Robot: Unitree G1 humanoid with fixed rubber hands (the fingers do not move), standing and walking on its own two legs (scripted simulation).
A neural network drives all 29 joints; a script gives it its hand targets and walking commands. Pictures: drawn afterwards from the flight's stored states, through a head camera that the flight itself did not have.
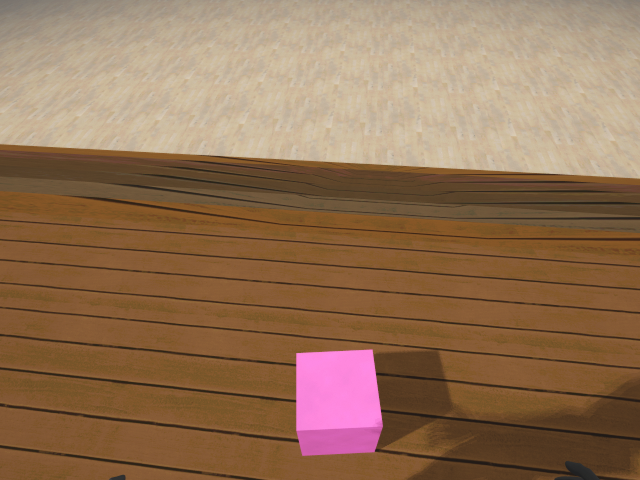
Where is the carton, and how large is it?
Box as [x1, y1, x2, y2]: [296, 350, 382, 455]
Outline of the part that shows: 372,350 296,353 296,430 302,455 374,451 382,427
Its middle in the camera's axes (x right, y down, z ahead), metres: +0.04 +0.45 +1.10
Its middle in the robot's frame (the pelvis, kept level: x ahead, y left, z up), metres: +0.43 -0.01 -0.66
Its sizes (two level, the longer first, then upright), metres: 0.210 0.200 0.250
